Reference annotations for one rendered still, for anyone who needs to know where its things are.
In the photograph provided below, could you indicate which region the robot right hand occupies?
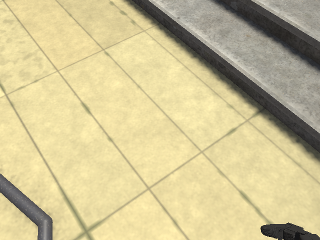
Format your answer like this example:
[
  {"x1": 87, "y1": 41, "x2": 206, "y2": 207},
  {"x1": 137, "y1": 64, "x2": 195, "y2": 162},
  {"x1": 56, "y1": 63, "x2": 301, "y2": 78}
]
[{"x1": 260, "y1": 222, "x2": 320, "y2": 240}]

